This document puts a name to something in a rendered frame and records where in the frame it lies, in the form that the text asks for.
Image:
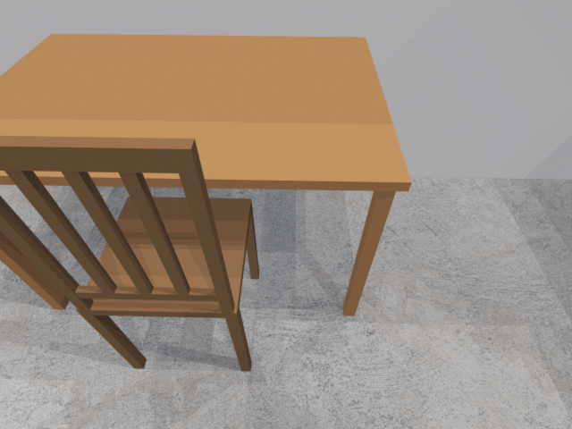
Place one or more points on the chair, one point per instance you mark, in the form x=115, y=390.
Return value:
x=174, y=257

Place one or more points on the table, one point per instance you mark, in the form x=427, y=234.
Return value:
x=266, y=112

